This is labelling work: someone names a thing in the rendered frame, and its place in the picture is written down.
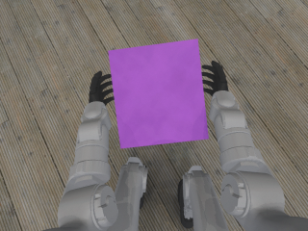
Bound robot left upper arm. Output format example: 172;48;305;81
42;183;118;231

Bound right robot hand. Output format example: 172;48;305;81
201;61;229;96

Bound right robot shin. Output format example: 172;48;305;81
183;166;212;218

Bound carton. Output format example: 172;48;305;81
108;38;209;149

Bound left robot forearm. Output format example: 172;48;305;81
57;101;112;224

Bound robot right thigh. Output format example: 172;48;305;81
182;170;229;231

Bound right robot forearm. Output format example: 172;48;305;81
209;90;285;205

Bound left robot hand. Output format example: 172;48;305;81
89;70;115;106

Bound robot right upper arm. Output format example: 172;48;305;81
219;170;308;231

